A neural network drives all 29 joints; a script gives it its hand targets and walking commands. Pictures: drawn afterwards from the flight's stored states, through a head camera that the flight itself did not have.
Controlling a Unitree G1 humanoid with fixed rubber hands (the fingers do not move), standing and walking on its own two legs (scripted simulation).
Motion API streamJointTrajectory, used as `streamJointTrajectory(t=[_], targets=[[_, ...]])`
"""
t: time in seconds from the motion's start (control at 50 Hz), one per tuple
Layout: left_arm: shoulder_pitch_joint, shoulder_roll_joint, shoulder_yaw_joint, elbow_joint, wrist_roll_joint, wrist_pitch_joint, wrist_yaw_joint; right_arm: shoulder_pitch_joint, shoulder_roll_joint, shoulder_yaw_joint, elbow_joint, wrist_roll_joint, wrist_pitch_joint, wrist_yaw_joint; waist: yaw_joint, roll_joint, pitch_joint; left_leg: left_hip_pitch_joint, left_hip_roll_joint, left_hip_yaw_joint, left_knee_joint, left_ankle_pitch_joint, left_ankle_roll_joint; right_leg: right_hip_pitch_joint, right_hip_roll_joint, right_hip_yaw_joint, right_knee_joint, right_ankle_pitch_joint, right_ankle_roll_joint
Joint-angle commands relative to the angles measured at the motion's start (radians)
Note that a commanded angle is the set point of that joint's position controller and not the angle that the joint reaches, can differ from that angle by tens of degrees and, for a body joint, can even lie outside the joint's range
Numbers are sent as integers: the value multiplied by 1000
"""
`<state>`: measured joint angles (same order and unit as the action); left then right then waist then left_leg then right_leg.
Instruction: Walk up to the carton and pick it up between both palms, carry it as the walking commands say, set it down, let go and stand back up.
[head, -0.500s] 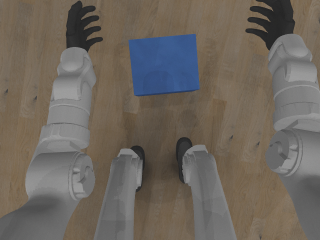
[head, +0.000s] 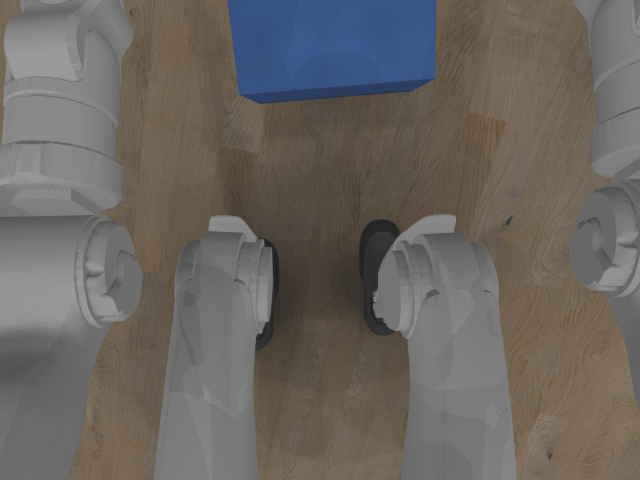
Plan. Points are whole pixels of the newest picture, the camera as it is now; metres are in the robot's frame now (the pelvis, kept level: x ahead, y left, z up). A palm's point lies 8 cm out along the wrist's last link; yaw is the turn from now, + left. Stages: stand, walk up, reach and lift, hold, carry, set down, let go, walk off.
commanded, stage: reach and lift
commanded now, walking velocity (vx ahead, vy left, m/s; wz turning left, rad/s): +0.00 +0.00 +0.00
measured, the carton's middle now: (330, 14) +0.57 -0.02 -0.36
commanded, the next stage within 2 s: none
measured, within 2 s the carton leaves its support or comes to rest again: neither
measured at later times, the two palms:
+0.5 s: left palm (163, 23) +0.55 +0.17 -0.28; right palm out of the picture +0.56 -0.20 -0.27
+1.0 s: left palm (159, 15) +0.56 +0.18 -0.28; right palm out of the picture +0.57 -0.20 -0.28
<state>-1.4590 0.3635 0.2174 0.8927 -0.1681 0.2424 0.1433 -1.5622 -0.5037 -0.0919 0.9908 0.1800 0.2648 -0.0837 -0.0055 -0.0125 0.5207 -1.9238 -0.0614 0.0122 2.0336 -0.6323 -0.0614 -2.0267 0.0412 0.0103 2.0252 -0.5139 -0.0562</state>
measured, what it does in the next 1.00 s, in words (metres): lowers itself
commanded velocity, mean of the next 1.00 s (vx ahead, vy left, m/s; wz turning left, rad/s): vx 0.00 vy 0.00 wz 0.00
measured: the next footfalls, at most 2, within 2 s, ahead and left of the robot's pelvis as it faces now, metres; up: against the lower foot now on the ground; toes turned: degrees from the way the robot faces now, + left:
none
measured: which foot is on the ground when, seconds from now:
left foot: down 0.00-1.00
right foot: down 0.00-1.00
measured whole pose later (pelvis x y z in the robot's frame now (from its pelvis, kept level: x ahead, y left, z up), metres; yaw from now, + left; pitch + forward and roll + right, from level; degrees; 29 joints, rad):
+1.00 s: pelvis +0.02 +0.01 -0.10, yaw +2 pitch +30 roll +2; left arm -1.52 0.34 0.07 1.21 -0.26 0.05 0.11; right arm -1.57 -0.49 -0.01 1.27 0.29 0.04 -0.03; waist -0.01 0.04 0.52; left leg -2.22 -0.04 0.02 2.37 -0.68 -0.02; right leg -2.29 -0.05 -0.04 2.35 -0.59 -0.08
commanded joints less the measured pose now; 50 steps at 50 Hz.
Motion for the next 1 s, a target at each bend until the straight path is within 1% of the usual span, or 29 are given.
streamJointTrajectory(t=[0.0,0.02,0.06,0.08,0.1,0.12,0.14,0.16,0.22,0.26,0.3,0.32,0.34,0.36,0.38,0.48,0.52,0.54,0.6,0.62,0.66,0.68,0.72,0.76,0.78,0.8,0.84,0.88,0.98], targets=[[-222,123,4,29,1,-90,-24,-289,-54,49,44,54,-90,31,118,-45,-1546,182,21,84,-149,249,42,796,-21,67,-135,341,60],[-288,91,-45,10,-38,-91,-30,-323,-89,31,18,39,-101,29,48,-80,-1588,189,20,53,-131,277,42,825,-13,57,-100,358,57],[-297,144,-33,-14,-27,-110,-24,-374,-106,40,-30,42,-125,19,77,-76,-1654,180,15,62,-107,304,32,876,-20,44,-54,439,55],[-317,111,-39,12,-37,-125,-23,-348,-133,19,8,20,-138,12,22,-95,-1557,137,9,76,-87,271,34,799,-18,46,-68,381,54],[-329,136,-22,-14,-45,-128,-18,-379,-141,24,-24,23,-138,14,45,-83,-1577,171,11,67,-103,271,37,818,-19,38,-60,367,52],[-370,123,-51,65,-55,-123,-16,-326,-142,3,99,13,-139,13,-13,-72,-1533,181,25,46,-57,268,25,710,-32,26,-30,338,51],[-355,147,-42,10,-59,-126,-13,-351,-164,-2,16,15,-142,13,9,-51,-1583,236,18,55,-58,285,19,745,-33,20,-28,335,52],[-346,154,-40,77,-54,-127,-11,-294,-168,0,142,4,-142,12,6,-58,-1454,172,28,40,-48,252,15,672,-37,24,-7,307,45],[-341,128,-57,58,-64,-136,-1,-306,-161,3,111,19,-156,25,7,-33,-1485,220,36,36,-15,307,13,612,-45,25,19,312,48],[-321,109,-74,192,-52,-146,0,-313,-138,2,199,-3,-169,24,-10,-13,-1377,186,22,28,-4,273,14,517,-49,13,24,263,49],[-301,88,-77,194,-52,-150,-5,-366,-145,7,92,8,-189,27,-3,-17,-1412,214,12,28,2,297,19,532,-43,-1,41,274,50],[-369,72,-109,81,-100,-155,-11,-366,-129,22,6,25,-193,34,-46,-46,-1464,243,18,17,34,336,23,569,-58,9,55,323,40],[-369,98,-96,135,-66,-168,-3,-298,-126,-3,176,19,-196,42,-43,-15,-1319,146,30,16,23,313,15,492,-53,16,65,321,48],[-341,105,-95,47,-64,-182,4,-338,-95,16,-2,51,-206,42,14,-12,-1474,222,15,30,51,414,22,560,-37,28,81,408,48],[-319,95,-103,177,-57,-184,-5,-291,-104,11,159,48,-204,48,-2,24,-1319,159,33,26,63,377,13,472,-50,30,83,369,44],[-332,109,-90,131,-16,-201,7,-260,-159,-26,231,24,-234,44,-17,113,-1235,180,25,-19,88,440,-3,343,-48,36,129,387,33],[-302,53,-120,166,-38,-208,-6,-226,-115,-25,242,22,-246,48,-27,93,-1233,141,12,-18,109,487,1,328,-48,31,159,436,40],[-307,88,-123,161,-70,-205,-13,-203,-143,-44,234,13,-253,43,-81,45,-1254,157,21,-14,117,466,2,401,-57,32,145,436,40],[-287,41,-173,152,-103,-218,-16,-184,-150,-42,225,14,-260,35,-124,38,-1288,165,13,-24,132,483,5,414,-56,30,163,482,32],[-274,37,-175,169,-120,-216,-16,-204,-100,-17,187,26,-264,37,-111,-11,-1280,148,10,-37,134,504,21,417,-59,28,169,498,43],[-236,38,-177,173,-101,-215,-19,-182,-117,-38,164,14,-268,33,-108,21,-1279,93,12,-13,140,501,12,465,-52,38,164,546,35],[-232,71,-136,187,-84,-216,-14,-229,-111,-9,104,48,-273,32,-58,-14,-1283,112,8,-15,144,507,25,447,-49,39,163,542,46],[-192,81,-118,237,-59,-209,-11,-196,-96,10,175,96,-260,48,6,40,-1263,87,23,-10,140,497,25,431,-48,61,189,540,40],[-221,35,-157,182,-90,-226,-11,-164,-17,53,230,95,-241,68,-3,-1,-1262,135,12,-18,144,500,31,394,-47,55,180,499,37],[-203,28,-147,201,-81,-217,-16,-214,-18,97,167,135,-249,71,47,-6,-1277,92,10,15,137,470,27,487,-46,63,176,520,45],[-221,70,-115,202,-62,-220,-10,-193,-45,58,190,103,-246,70,15,-27,-1224,83,15,1,125,464,29,413,-38,50,177,489,56],[-257,45,-121,192,-68,-223,-13,-283,-40,86,90,138,-258,56,46,-1,-1240,61,12,8,131,432,41,452,-38,64,172,467,40],[-258,11,-127,221,-75,-210,-24,-270,-93,45,140,104,-253,51,-11,25,-1183,45,18,2,138,409,28,435,-40,67,151,453,42],[-311,54,-110,197,-72,-201,-34,-238,-94,36,245,61,-237,37,-50,3,-1113,39,24,-12,121,327,32,375,-46,57,131,344,41]])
